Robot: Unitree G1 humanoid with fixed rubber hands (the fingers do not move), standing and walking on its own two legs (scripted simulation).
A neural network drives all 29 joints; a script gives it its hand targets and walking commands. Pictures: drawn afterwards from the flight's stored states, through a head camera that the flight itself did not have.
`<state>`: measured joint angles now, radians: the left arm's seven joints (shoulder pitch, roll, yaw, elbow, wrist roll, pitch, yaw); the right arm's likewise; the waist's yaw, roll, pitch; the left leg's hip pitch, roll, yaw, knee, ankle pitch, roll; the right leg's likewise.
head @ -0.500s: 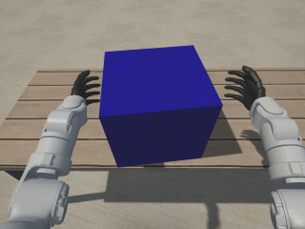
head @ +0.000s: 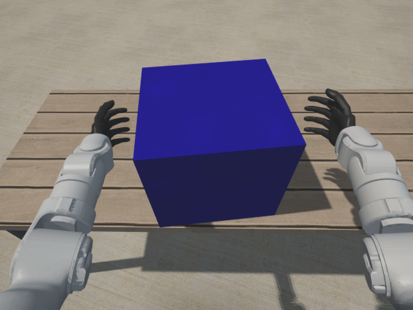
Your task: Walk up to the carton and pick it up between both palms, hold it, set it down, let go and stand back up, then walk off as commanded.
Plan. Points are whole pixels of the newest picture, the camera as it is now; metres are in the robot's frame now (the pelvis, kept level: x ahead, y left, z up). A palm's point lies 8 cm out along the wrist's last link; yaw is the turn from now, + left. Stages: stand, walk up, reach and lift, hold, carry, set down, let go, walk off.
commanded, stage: reach and lift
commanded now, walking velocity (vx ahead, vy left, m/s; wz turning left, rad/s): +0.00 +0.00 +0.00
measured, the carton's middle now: (211, 144) +0.51 +0.04 +0.00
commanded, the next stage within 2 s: none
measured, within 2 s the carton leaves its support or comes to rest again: neither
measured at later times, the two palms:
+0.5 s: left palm (102, 161) +0.41 +0.27 +0.03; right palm (324, 147) +0.47 -0.22 +0.05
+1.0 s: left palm (111, 160) +0.42 +0.25 +0.03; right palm (313, 150) +0.47 -0.19 +0.04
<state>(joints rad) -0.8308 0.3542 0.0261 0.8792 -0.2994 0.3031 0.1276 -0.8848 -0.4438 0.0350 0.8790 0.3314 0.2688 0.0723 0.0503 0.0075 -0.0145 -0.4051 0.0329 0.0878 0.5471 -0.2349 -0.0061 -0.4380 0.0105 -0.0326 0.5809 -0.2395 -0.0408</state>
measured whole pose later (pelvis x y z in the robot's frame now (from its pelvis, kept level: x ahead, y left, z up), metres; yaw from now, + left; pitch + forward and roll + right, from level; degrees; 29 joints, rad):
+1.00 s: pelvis +0.02 +0.00 -0.01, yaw +1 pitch +22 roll +1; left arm -0.75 0.31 0.03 1.19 -0.35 -0.27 0.04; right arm -0.85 -0.38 0.23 1.18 0.40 -0.23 0.07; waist 0.05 0.01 -0.22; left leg -0.72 0.03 0.08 0.55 -0.22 -0.01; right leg -0.74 0.01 -0.04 0.58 -0.23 -0.04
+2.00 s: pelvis +0.02 +0.00 -0.01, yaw +1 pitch +23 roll +1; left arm -0.78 0.22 0.03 1.23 -0.32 -0.31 0.11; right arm -0.85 -0.31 0.21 1.18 0.40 -0.24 0.00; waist 0.05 0.01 -0.22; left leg -0.73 0.03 0.08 0.55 -0.22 -0.01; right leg -0.75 0.01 -0.04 0.58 -0.23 -0.04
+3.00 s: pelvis +0.00 +0.00 -0.01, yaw +1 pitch +21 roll +1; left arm -0.73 0.19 0.03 1.23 -0.31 -0.35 0.15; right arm -0.80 -0.27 0.13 1.18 0.31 -0.25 0.01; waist 0.05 0.01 -0.28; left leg -0.73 0.03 0.08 0.55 -0.19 -0.01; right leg -0.75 0.01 -0.04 0.58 -0.20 -0.04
